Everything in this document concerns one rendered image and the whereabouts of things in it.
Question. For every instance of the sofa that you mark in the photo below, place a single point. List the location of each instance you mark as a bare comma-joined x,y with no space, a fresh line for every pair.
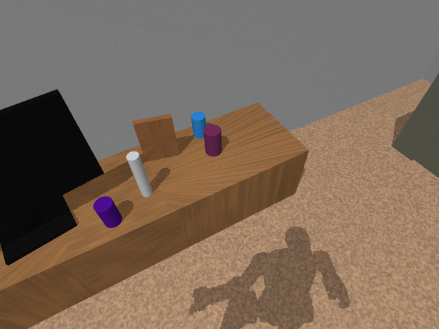
419,139

